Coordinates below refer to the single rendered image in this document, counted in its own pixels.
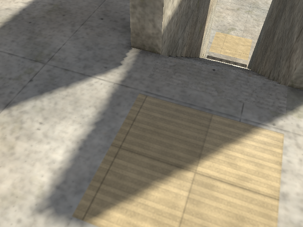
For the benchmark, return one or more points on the stairs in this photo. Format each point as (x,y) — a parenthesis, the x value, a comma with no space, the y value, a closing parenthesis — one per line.
(225,66)

